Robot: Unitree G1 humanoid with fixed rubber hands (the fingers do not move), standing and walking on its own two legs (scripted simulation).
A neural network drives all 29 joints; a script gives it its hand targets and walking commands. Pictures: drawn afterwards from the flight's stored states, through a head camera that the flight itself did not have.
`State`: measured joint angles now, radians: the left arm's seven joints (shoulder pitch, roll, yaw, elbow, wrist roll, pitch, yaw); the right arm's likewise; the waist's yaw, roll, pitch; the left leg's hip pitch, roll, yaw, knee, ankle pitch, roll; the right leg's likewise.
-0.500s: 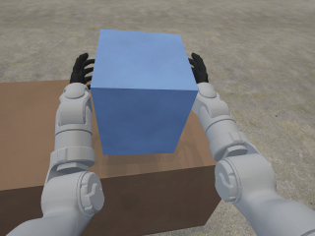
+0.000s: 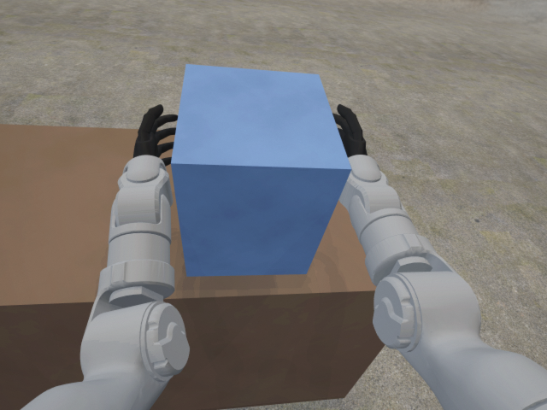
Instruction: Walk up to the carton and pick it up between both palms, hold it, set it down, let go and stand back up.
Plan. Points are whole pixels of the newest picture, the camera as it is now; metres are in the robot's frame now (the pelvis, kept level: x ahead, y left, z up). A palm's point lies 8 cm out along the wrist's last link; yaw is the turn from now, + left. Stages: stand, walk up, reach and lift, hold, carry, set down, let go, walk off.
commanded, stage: set down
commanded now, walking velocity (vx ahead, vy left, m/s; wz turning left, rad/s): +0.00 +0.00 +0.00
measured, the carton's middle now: (251, 177) +0.42 +0.03 +0.15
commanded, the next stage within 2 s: none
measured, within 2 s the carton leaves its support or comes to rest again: rests again in 1.94 s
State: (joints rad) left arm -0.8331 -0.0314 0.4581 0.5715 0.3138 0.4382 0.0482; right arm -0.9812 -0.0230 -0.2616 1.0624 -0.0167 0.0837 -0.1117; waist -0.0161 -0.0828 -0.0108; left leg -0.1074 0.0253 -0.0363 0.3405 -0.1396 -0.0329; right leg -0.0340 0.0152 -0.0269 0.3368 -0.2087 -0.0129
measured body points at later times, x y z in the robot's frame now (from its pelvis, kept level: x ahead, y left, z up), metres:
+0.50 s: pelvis +0.02 -0.01 +0.00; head +0.01 +0.01 +0.45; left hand +0.44 +0.17 +0.15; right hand +0.46 -0.12 +0.17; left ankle +0.04 +0.14 -0.75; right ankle -0.01 -0.11 -0.75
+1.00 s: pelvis +0.01 +0.00 +0.00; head +0.02 +0.00 +0.45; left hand +0.42 +0.17 +0.12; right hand +0.46 -0.12 +0.14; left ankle +0.04 +0.14 -0.75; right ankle -0.01 -0.11 -0.75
